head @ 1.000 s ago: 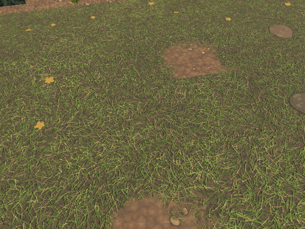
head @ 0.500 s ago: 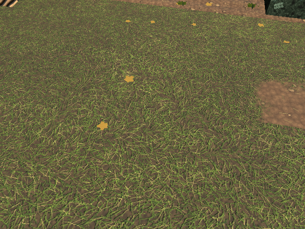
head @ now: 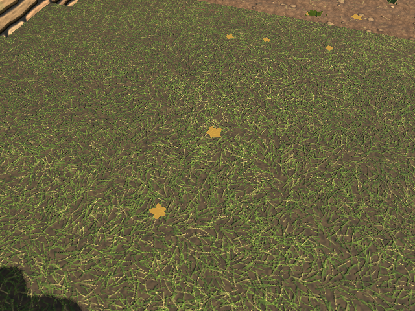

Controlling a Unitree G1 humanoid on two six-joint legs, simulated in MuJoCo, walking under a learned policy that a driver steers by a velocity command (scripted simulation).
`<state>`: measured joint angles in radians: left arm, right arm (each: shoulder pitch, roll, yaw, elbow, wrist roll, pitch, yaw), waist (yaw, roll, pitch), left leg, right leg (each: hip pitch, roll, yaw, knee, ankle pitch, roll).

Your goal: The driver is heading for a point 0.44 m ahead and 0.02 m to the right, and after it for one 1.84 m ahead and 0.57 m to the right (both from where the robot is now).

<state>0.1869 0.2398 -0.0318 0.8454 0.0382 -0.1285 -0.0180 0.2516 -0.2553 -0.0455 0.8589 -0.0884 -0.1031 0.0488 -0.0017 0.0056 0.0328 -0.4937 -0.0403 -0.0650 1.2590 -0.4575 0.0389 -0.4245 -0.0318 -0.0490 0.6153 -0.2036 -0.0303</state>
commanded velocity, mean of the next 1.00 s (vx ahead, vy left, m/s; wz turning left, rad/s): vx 0.30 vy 0.00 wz -0.15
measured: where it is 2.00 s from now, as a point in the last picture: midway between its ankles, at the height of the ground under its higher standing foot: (223, 305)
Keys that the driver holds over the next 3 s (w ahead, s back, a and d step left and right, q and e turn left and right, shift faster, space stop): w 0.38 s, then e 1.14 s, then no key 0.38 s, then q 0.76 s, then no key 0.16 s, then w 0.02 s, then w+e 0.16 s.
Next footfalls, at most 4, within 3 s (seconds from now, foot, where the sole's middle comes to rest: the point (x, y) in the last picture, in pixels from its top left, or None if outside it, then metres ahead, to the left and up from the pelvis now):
0.36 left None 0.27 0.14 -0.76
0.82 right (254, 293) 0.60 -0.12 -0.93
1.24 left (198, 282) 0.64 0.08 -0.93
1.80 right None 0.52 -0.13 -0.93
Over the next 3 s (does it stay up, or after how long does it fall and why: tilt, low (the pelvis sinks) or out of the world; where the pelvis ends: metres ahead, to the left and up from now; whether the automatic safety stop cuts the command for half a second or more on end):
stays up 0.69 0.00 -0.14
